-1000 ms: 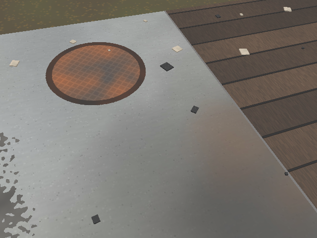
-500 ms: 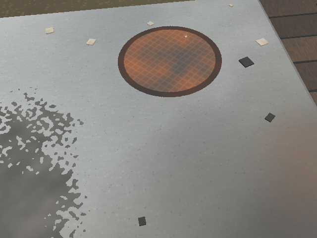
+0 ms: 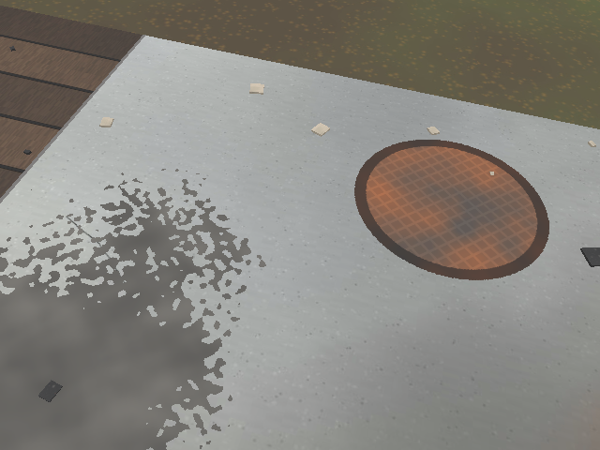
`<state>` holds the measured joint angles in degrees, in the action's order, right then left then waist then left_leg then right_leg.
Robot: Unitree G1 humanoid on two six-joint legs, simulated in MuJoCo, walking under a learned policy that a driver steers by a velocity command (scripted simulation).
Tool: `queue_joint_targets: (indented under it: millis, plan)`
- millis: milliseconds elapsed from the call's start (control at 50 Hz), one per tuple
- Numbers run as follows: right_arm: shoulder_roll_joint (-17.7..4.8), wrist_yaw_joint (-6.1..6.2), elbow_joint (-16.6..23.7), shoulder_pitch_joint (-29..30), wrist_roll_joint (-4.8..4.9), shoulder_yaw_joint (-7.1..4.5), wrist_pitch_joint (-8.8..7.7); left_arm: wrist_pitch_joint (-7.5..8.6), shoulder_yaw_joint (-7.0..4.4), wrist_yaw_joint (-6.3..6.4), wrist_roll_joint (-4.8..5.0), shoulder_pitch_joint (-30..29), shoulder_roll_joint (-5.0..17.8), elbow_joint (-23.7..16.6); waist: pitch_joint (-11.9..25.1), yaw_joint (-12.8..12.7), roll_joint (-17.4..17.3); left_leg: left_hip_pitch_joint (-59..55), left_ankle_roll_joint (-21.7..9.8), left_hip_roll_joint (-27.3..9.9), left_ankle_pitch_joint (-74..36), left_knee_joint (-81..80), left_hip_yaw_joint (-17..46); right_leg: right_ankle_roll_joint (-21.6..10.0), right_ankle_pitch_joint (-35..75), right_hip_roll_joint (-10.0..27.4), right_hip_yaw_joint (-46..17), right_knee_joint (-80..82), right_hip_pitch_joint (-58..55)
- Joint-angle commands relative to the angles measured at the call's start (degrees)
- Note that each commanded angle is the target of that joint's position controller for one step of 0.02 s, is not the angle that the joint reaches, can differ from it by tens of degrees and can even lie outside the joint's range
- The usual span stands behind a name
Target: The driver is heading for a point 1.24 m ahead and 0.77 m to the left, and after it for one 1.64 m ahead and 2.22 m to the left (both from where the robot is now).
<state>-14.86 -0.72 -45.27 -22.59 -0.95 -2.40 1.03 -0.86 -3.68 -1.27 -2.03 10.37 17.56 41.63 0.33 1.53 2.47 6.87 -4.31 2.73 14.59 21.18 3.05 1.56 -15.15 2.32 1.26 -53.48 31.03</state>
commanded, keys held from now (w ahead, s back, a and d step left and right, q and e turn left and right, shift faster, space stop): q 0.84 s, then w+q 0.16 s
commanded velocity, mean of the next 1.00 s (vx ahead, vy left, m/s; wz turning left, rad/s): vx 0.07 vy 0.00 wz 0.60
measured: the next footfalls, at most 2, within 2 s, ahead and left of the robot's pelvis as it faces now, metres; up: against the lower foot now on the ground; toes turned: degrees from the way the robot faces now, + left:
right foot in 0.32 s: +0.23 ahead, -0.09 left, +0.00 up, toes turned +14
left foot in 0.80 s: +0.13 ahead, +0.10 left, +0.00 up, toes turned +29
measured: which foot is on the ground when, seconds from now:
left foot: down 0.00-0.32, up 0.34-0.78, down 0.80-1.00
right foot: up 0.00-0.30, down 0.32-0.80, up 0.82-1.00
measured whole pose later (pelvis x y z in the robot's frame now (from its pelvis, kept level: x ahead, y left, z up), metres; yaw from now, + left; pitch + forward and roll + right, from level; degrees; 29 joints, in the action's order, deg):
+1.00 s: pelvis +0.13 +0.02 +0.00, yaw +35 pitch +0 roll -1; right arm -16.3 -1.3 -39.9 -14.8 -0.7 -2.5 1.8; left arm -3.0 -3.3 -1.3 -2.2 13.2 18.6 40.2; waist -2.1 0.0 2.8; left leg 11.5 -5.0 4.5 11.8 23.1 4.5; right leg 1.8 -19.5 2.3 0.3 -56.6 27.0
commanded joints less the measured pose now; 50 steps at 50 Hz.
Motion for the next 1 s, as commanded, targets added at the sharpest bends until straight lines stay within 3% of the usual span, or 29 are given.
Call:
queue_joint_targets:
  millis: [20,60,120,200,260,300,320,340,360,380,400,420,460,520,600,660,700,760,780,800,820,840,860,880,900,920,940,1000]
  plan:
    - [-9.9,0.29,3.5,2.0,0.78,-2.57,-2.78,0.54,-1.20,0.07,-0.08,-0.6,4.0,-3.0,-2.1,-2.4,-7.0,-4.2,-7.5,-11.0,-24.4,-7.4,12.8,0.6,2.8,-0.7,-0.6,-3.9,7.3]
    - [-10.1,0.48,2.8,-1.0,0.69,-2.87,-2.70,0.15,-0.87,0.41,0.29,-2.7,3.4,-3.8,-1.1,-1.0,-7.9,-6.6,-8.1,-11.1,-33.0,-4.5,12.7,0.9,2.1,-1.0,-0.5,-3.3,8.5]
    - [-9.9,1.14,2.1,-4.3,0.50,-2.99,-1.89,-0.13,-0.44,0.62,0.57,-6.8,3.2,-5.4,-1.6,1.1,-9.5,-9.7,-8.7,-11.7,-37.5,-1.6,14.8,0.8,1.1,-1.5,-0.8,1.0,10.6]
    - [-11.3,1.83,2.5,-4.7,0.18,-3.50,-0.87,0.36,0.19,0.73,1.09,-9.7,3.3,-6.8,-1.6,2.5,-9.6,-10.2,-8.3,-11.8,-43.3,3.4,17.4,-0.5,0.2,-3.2,-1.1,7.9,7.5]
    - [-12.1,2.03,3.9,-0.8,0.06,-3.89,-0.40,0.89,0.21,1.61,1.65,-6.4,4.5,-6.6,-1.0,0.7,-10.3,-5.9,-5.3,-10.4,-44.0,6.9,19.9,-2.0,-0.2,-4.7,-2.2,15.3,-2.4]
    - [-12.5,1.89,5.4,4.5,1.03,-3.94,-0.83,1.56,-0.08,2.85,1.35,-0.1,5.3,-5.3,0.5,-3.7,-9.7,-0.3,-1.4,-6.5,-41.4,12.0,20.1,-3.1,6.6,-5.7,-1.7,26.7,-16.2]
    - [-10.4,1.56,6.7,5.9,1.87,-3.31,-1.43,2.40,-0.70,3.62,0.64,5.0,7.8,-4.7,4.8,-5.9,-5.4,4.4,1.0,-3.1,-34.4,21.2,17.8,-4.8,14.2,1.3,-7.2,31.2,-27.4]
    - [-5.0,1.70,7.6,1.0,1.53,-2.13,-1.43,2.42,-0.89,4.23,0.55,7.8,11.6,-5.5,10.9,-3.7,7.6,12.8,2.4,3.4,7.0,36.0,9.5,-8.2,34.7,18.6,-21.9,29.4,-38.5]
    - [-8.7,2.03,7.0,-5.0,0.55,-3.14,-0.26,1.22,-1.40,3.59,2.23,7.2,13.4,-5.6,15.1,-1.0,15.1,18.7,3.1,8.4,25.7,44.6,5.0,-15.6,43.2,24.8,-36.2,31.5,-37.1]
    - [-10.3,2.20,4.6,-4.9,-0.88,-3.58,0.99,0.75,-0.55,3.18,2.63,4.8,9.0,-6.3,9.5,0.4,6.4,20.3,3.4,3.9,22.5,49.9,5.7,-15.8,34.6,23.1,-31.4,32.2,-32.0]
    - [-10.9,1.42,4.3,-0.4,-0.99,-3.77,1.43,0.61,0.60,3.25,2.64,1.7,5.1,-6.9,3.7,-0.2,2.3,20.6,4.0,2.6,18.6,49.3,4.1,-14.4,28.9,18.6,-23.0,33.6,-26.6]
    - [-10.2,0.68,4.6,1.6,-0.33,-3.80,1.84,0.29,1.02,3.45,1.84,-0.8,4.1,-7.2,1.3,0.4,2.4,20.1,4.9,1.2,15.4,47.9,3.3,-12.8,24.5,14.9,-17.1,35.2,-23.7]
    - [-8.8,-0.68,4.7,2.8,0.19,-3.35,2.46,0.60,0.74,3.93,0.98,-0.9,5.1,-6.6,0.6,0.1,6.1,19.1,6.2,0.8,11.5,48.1,1.3,-12.7,28.1,11.5,-10.0,35.9,-21.5]
    - [-8.2,-1.29,5.6,5.3,0.51,-3.05,2.65,1.35,0.44,3.65,0.79,1.2,5.4,-5.8,2.5,-0.5,5.1,19.9,6.6,0.9,10.2,45.9,0.5,-13.9,30.7,12.6,-6.5,35.7,-23.4]
    - [-7.3,-2.10,7.8,10.4,0.02,-2.35,3.40,1.19,0.06,3.28,0.64,2.1,6.0,-5.3,1.6,-1.7,5.6,21.2,6.5,-1.6,8.1,37.8,-1.3,-14.5,20.5,14.3,-4.2,37.4,-23.8]
    - [-6.1,-2.77,9.2,13.2,0.21,-1.51,3.36,1.00,-0.44,2.60,0.36,1.7,7.2,-5.2,1.2,-2.3,6.2,15.9,5.6,-2.8,8.0,28.6,-3.5,-13.6,16.4,14.4,-1.0,36.9,-21.1]
    - [-6.4,-2.79,9.8,14.0,0.40,-1.42,3.13,0.74,-0.85,2.15,0.18,2.4,8.3,-4.9,1.6,-2.8,6.9,12.8,4.9,-2.4,9.2,24.2,-5.4,-13.1,17.2,15.0,0.1,35.2,-20.7]
    - [-6.5,-2.63,10.4,13.2,0.42,-1.45,2.35,0.06,-1.34,1.69,0.87,2.6,9.6,-4.5,2.2,-2.0,6.0,7.6,3.3,-1.5,6.2,13.9,-7.1,-10.8,17.5,15.5,2.1,29.9,-20.4]
    - [-6.7,-2.26,9.8,11.5,0.03,-1.53,1.81,-0.27,-1.36,1.62,1.26,2.8,9.4,-4.2,2.5,-0.8,4.1,3.3,2.5,-0.7,1.9,7.2,-6.8,-8.3,15.5,14.7,3.9,26.0,-18.1]
    - [-8.7,-1.49,9.2,9.5,-0.65,-2.01,1.08,-0.55,-1.23,1.39,1.07,5.2,8.3,-3.6,2.7,-0.3,-2.5,-1.3,1.4,-3.5,-1.7,-0.8,0.1,-4.5,9.0,12.3,6.8,18.7,-13.9]
    - [-16.3,-0.64,11.0,10.0,-0.67,-3.44,0.49,-1.03,0.19,0.82,0.61,6.4,2.9,-6.6,2.3,-2.0,-20.5,-6.3,-4.0,-21.2,-13.0,-6.2,25.3,0.8,-16.7,3.6,11.5,3.1,0.5]
    - [-18.6,-0.59,10.2,5.6,-0.14,-4.80,0.62,-2.24,-0.22,1.95,0.45,0.5,5.6,-8.3,1.2,2.6,-15.3,-0.7,-11.8,-24.7,-25.2,-3.8,27.6,1.1,-22.4,-1.0,2.3,-5.3,3.2]
    - [-15.9,-0.48,9.1,4.7,0.12,-4.19,0.72,-2.70,-0.37,1.92,0.72,0.1,6.0,-8.1,1.4,1.6,-11.5,-2.0,-12.4,-21.0,-18.4,-3.6,23.3,0.8,-18.6,0.3,-1.1,-8.5,4.1]
    - [-13.1,-0.37,8.9,7.3,0.28,-3.41,0.96,-2.39,-0.51,1.49,0.94,0.5,6.2,-7.6,-0.5,0.1,-10.4,-0.4,-10.5,-17.1,-5.0,-5.8,20.2,0.2,-13.0,1.1,-2.4,-7.2,4.6]
    - [-11.5,-0.23,9.3,10.3,0.16,-2.96,1.21,-1.81,-0.94,1.05,0.53,0.6,7.0,-7.1,-1.4,-1.0,-10.8,-0.1,-8.4,-13.3,8.0,-8.2,18.9,-0.1,-8.8,1.5,-2.5,-5.2,4.7]
    - [-10.5,0.02,9.5,10.7,0.30,-2.61,1.04,-1.56,-1.22,0.53,-0.32,1.3,7.6,-6.3,-1.6,-0.9,-12.7,-0.6,-8.2,-11.5,11.9,-9.8,18.8,0.0,-6.1,0.9,-1.5,-5.6,5.0]
    - [-9.9,-0.13,9.3,9.8,0.32,-2.36,0.68,-1.44,-1.33,0.16,-0.59,1.6,7.6,-5.7,-1.1,-0.8,-12.0,-1.5,-8.3,-11.0,12.6,-10.6,19.2,0.1,-4.4,0.5,-1.6,-5.7,5.0]
    - [-10.8,-0.46,7.6,5.9,0.20,-2.78,-0.78,-0.93,-1.04,-0.40,-0.36,-0.2,5.8,-5.5,-1.4,-0.2,-8.3,-3.8,-9.0,-11.1,11.5,-11.3,20.7,0.5,-1.9,0.1,-2.0,-1.8,6.5]
Keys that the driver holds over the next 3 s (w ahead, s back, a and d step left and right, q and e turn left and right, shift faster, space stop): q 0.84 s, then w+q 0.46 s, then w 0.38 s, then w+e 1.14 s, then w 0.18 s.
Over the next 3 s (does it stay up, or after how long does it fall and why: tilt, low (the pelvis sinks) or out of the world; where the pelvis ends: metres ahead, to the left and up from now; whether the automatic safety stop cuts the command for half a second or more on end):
stays up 0.90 0.64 -0.01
